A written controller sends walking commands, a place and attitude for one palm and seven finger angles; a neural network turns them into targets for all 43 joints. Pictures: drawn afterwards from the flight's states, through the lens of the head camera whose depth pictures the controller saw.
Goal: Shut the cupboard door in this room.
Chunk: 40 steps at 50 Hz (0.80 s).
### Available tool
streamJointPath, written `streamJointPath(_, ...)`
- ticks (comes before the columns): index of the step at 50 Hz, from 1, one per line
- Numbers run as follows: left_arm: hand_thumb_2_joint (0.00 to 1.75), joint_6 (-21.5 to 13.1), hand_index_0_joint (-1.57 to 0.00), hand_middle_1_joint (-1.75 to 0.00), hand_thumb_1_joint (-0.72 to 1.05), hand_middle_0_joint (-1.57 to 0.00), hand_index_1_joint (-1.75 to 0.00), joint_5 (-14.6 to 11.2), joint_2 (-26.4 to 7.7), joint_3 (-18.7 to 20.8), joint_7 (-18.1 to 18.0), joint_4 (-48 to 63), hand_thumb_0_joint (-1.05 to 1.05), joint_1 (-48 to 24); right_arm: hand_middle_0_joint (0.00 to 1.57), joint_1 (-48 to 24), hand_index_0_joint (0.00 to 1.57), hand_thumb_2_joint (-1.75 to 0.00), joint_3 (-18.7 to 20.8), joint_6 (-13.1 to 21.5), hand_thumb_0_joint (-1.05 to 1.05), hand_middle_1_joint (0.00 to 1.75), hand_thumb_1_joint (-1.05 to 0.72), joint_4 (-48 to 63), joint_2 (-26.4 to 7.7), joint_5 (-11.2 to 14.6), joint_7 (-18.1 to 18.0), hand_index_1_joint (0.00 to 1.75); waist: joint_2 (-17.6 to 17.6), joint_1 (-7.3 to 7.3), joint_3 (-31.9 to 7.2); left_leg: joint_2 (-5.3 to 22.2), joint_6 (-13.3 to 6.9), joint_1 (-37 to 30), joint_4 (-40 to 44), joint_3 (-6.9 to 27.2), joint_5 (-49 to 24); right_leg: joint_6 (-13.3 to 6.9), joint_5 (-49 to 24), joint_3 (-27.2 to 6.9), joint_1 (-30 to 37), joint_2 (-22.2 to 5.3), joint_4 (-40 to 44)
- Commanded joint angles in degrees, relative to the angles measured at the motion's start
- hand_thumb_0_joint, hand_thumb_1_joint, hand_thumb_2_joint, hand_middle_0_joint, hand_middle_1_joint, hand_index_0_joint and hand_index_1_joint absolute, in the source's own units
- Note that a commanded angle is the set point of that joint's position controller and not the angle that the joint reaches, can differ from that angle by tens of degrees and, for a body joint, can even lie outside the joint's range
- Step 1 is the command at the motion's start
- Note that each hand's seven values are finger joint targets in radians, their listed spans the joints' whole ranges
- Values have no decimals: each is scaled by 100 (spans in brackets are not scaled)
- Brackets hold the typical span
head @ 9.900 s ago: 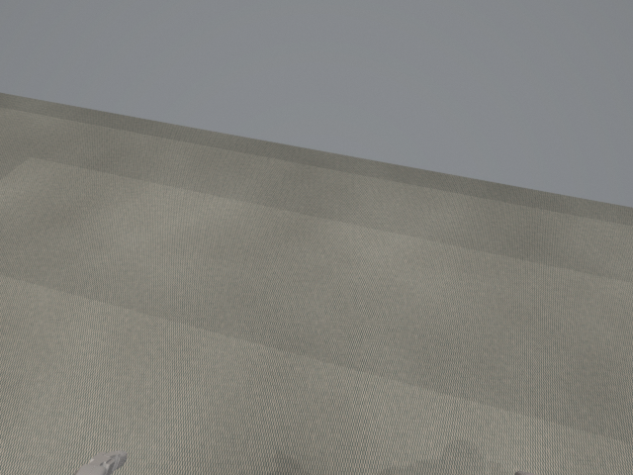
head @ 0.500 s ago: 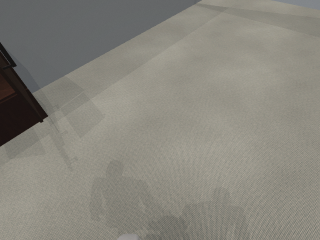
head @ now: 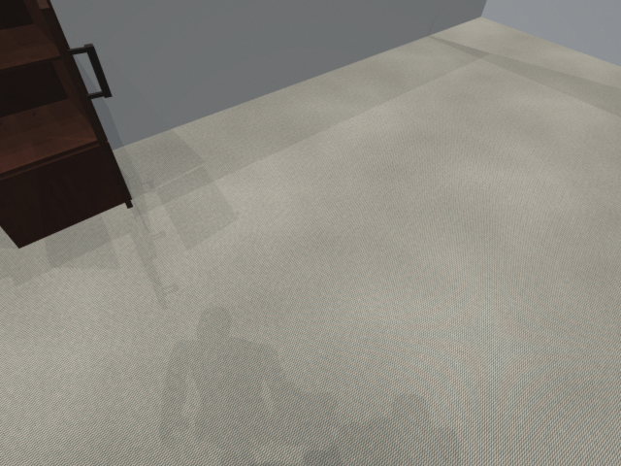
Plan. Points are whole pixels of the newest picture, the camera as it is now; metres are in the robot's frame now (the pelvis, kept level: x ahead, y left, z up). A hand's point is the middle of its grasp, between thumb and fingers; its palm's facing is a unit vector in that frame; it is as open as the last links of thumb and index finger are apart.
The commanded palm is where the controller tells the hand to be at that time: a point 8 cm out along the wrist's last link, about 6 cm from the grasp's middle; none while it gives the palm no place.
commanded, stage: turn or walk to find it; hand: left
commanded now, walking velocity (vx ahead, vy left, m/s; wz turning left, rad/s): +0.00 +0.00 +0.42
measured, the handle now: (90, 73) +0.95 +0.65 +0.00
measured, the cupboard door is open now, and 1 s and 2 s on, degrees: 81 81 81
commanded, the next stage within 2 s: stand and wait in 0.22 s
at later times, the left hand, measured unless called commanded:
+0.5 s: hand out of the picture -0.05 +0.16 -0.17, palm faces +0.22 -0.95 -0.23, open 7.4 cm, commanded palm none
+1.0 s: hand out of the picture -0.10 +0.19 -0.17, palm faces +0.31 -0.92 -0.25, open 7.4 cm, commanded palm none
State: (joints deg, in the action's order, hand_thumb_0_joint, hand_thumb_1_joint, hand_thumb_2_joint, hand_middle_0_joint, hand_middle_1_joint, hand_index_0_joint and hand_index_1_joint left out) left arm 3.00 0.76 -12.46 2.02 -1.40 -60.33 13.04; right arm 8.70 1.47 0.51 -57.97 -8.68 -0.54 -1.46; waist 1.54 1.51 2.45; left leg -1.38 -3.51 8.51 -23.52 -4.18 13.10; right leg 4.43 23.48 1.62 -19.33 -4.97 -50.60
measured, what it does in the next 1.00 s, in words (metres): steps on the spot, turning left: right foot, then left foot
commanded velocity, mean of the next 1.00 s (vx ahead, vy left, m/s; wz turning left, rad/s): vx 0.00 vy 0.00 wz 0.28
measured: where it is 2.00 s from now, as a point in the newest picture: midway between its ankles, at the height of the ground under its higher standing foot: outside the picture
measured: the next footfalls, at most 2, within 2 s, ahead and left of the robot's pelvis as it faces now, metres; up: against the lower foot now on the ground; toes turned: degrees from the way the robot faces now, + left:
right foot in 0.16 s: +0.01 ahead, -0.14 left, +0.00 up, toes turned -2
left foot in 0.60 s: -0.06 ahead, +0.11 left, +0.00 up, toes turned +18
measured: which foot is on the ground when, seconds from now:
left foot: down 0.00-0.18, up 0.20-0.58, down 0.60-1.00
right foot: up 0.00-0.14, down 0.16-0.60, up 0.62-1.00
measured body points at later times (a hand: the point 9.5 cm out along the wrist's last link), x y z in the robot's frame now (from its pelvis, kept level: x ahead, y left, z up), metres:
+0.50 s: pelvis -0.05 -0.03 -0.01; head -0.03 -0.03 +0.44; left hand -0.06 +0.21 -0.15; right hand +0.01 -0.27 -0.17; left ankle -0.10 +0.11 -0.70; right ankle -0.03 -0.13 -0.74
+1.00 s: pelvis -0.10 -0.01 -0.01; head -0.09 -0.02 +0.44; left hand -0.12 +0.24 -0.15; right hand +0.03 -0.21 -0.16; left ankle -0.10 +0.10 -0.74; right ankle -0.08 -0.13 -0.73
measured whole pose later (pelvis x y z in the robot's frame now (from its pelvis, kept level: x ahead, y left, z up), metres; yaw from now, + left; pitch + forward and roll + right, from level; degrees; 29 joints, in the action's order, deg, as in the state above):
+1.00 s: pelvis -0.10 -0.01 -0.01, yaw +16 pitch -1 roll +1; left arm 2.4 0.8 -11.1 1.7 -1.4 -59.8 12.1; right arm 11.2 2.2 -0.4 -59.2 -9.6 -1.0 -1.0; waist 0.2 0.0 1.7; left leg -1.8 -1.8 12.8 -25.2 -2.8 11.1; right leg 3.3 22.1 2.5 -15.2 -3.7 -39.1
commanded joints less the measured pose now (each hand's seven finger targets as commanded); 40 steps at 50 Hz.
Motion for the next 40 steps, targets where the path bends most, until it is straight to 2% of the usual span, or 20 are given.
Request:
streamJointPath(1,90,-130,-20,-30,90,-20,-30,-10,-246,60,-31,403,0,-183,20,508,20,-90,279,-55,0,30,-90,55,-1071,-70,-34,30,-892,-272,-64,1623,-603,-183,505,1536,-2806,-35,257,97,-63,21,796)
streamJointPath(5,90,-188,-20,-30,90,-20,-30,-18,-288,92,-44,321,0,117,20,406,20,-90,321,-90,0,30,-90,79,-1094,-41,2,30,-925,-125,-252,1376,-446,242,250,1743,-2276,-112,-530,211,621,144,1860)
streamJointPath(6,90,-221,-20,-30,90,-20,-30,-23,-294,106,-58,300,0,330,20,318,20,-90,314,-97,0,30,-90,121,-1063,-26,15,30,-813,14,-340,1252,-310,522,85,1676,-1821,-135,-1005,209,1050,79,2461)
streamJointPath(7,90,-269,-20,-30,90,-20,-30,1,-448,140,-79,272,0,421,20,296,20,-90,302,-98,0,30,-90,159,-920,4,43,30,-399,47,-373,965,-62,997,-234,1460,-1186,-226,-1364,-74,1556,-239,2925)
streamJointPath(8,90,-311,-20,-30,90,-20,-30,59,-780,211,-111,283,0,456,20,338,20,-90,261,-99,0,30,-90,234,-651,42,71,30,608,32,-456,386,245,1728,-969,857,-150,-560,-1608,-964,2001,-1160,3185)
streamJointPath(9,90,-323,-20,-30,90,-20,-30,72,-1086,273,-103,392,0,513,20,139,20,-90,253,-144,0,30,-90,418,-585,20,79,30,1340,159,-226,-76,456,2061,-1960,466,1550,-1206,-2023,-1672,1612,-2043,3510)
streamJointPath(10,90,-308,-20,-30,90,-20,-30,46,-1000,292,-124,451,0,378,20,63,20,-90,354,-257,0,30,-90,413,-812,-28,82,30,1122,172,-136,111,445,1963,-3018,669,1849,-1512,-1810,-1519,1053,-2196,3627)
streamJointPath(13,90,-318,-20,-30,90,-20,-30,30,-623,203,-101,654,0,-291,20,495,20,-90,389,-366,0,30,-90,99,-700,-57,142,30,563,-211,332,268,499,2018,-4183,726,1160,-1241,-1328,-664,425,-1455,3641)
streamJointPath(16,90,-380,-20,-30,90,-20,-30,58,-539,168,-92,626,0,-185,20,731,20,-90,350,-357,0,30,-90,-16,-556,-38,160,30,627,-226,145,327,595,1814,-3931,561,877,-1057,-1654,-208,571,-1193,3504)
streamJointPath(23,90,-339,-20,-30,90,-20,-30,102,-926,326,-64,470,0,376,20,152,20,-90,276,-275,0,30,-90,238,-546,0,160,30,938,156,-126,376,693,1601,-2366,153,1459,-1320,-2899,-172,1325,-1535,2973)
streamJointPath(25,90,-318,-20,-30,90,-20,-30,105,-980,361,-63,449,0,308,20,241,20,-90,270,-240,0,30,-90,258,-537,22,156,30,960,90,-211,364,673,1308,-1802,41,1378,-1270,-3014,-106,1307,-1587,2755)
streamJointPath(27,90,-277,-20,-30,90,-20,-30,69,-1007,370,-55,502,0,165,20,583,20,-90,264,-193,0,30,-90,183,-576,13,149,30,792,-109,-392,291,643,639,-831,-110,564,-970,-2814,219,1070,-1450,2306)
streamJointPath(28,90,-236,-20,-30,90,-20,-30,17,-938,360,-48,543,0,68,20,815,20,-90,291,-158,0,30,-90,131,-694,7,159,30,414,-274,-470,380,584,12,-169,-5,-184,-696,-2247,467,614,-1304,1895)
streamJointPath(29,90,-181,-20,-30,90,-20,-30,-31,-678,319,-28,675,0,102,20,941,20,-90,363,-110,0,30,-90,149,-1085,-29,154,30,-815,-338,-477,1125,279,-401,378,1140,-635,-339,-1042,797,-214,-764,968)
streamJointPath(30,90,-139,-20,-30,90,-20,-30,-25,-346,225,3,891,0,-139,20,1101,20,-90,478,-121,0,30,-90,196,-1553,-63,135,30,-2109,-444,-223,2228,-252,-316,797,2528,-1567,-13,1041,834,-1173,-148,-170)
streamJointPath(31,90,-81,-20,-30,90,-20,-30,9,-421,226,-10,950,0,-383,20,1112,20,-90,505,-167,0,30,-90,175,-1702,-86,115,30,-1617,-526,-172,2510,-625,184,881,2539,-1244,-116,1150,336,-1015,-192,-804)
streamJointPath(32,90,-31,-20,-30,90,-20,-30,39,-382,242,-24,852,0,-456,20,884,20,-90,445,-132,0,30,-90,182,-1479,-97,53,30,-1724,-441,-96,2144,-506,453,1016,2271,-789,-137,805,32,-1003,-261,-971)
streamJointPath(34,90,-39,-20,-30,90,-20,-30,46,-443,257,35,692,0,-393,20,338,20,-90,327,-116,0,30,-90,323,-1227,-97,-2,30,-1343,-240,178,1730,-409,618,942,1873,-577,-140,197,-58,-1032,-179,-1249)
streamJointPath(35,90,-72,-20,-30,90,-20,-30,46,-400,248,64,582,0,-186,20,252,20,-90,287,-76,0,30,-90,334,-1139,-77,-13,30,-1172,-147,55,1612,-367,464,912,1652,-695,-126,-21,-43,-1016,-142,-1309)
streamJointPath(40,90,-116,-20,-30,90,-20,-30,30,-308,135,34,389,0,-13,20,535,20,-90,261,13,0,30,-90,227,-1027,-26,-42,30,-706,-204,-349,1488,-477,-317,757,1362,-1780,-29,-197,-63,-894,-29,-842)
